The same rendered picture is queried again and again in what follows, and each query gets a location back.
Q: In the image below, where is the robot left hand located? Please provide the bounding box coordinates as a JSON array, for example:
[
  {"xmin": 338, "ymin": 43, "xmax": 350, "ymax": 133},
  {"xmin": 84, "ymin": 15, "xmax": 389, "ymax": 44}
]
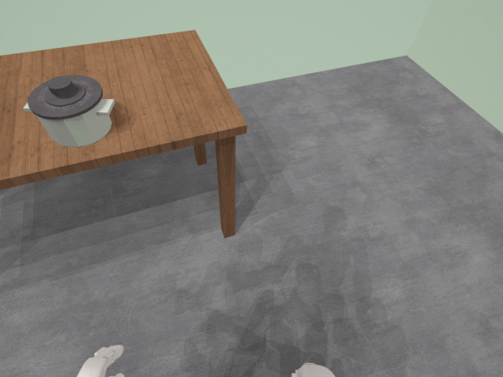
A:
[{"xmin": 77, "ymin": 345, "xmax": 124, "ymax": 377}]

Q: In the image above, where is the knob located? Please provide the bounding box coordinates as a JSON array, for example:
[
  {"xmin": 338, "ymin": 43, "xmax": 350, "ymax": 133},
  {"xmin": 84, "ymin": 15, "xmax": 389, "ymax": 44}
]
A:
[{"xmin": 47, "ymin": 76, "xmax": 75, "ymax": 96}]

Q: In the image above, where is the pot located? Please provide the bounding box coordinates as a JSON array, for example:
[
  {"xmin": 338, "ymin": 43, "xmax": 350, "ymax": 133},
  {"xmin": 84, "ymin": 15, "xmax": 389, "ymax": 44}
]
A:
[{"xmin": 24, "ymin": 98, "xmax": 115, "ymax": 148}]

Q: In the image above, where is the lid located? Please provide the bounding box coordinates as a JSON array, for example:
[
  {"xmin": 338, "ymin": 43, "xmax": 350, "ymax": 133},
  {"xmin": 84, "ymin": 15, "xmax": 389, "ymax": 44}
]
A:
[{"xmin": 28, "ymin": 75, "xmax": 103, "ymax": 120}]

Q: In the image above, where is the table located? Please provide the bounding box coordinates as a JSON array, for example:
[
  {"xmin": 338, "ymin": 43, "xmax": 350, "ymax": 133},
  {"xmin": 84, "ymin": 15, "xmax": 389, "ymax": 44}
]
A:
[{"xmin": 0, "ymin": 30, "xmax": 247, "ymax": 238}]

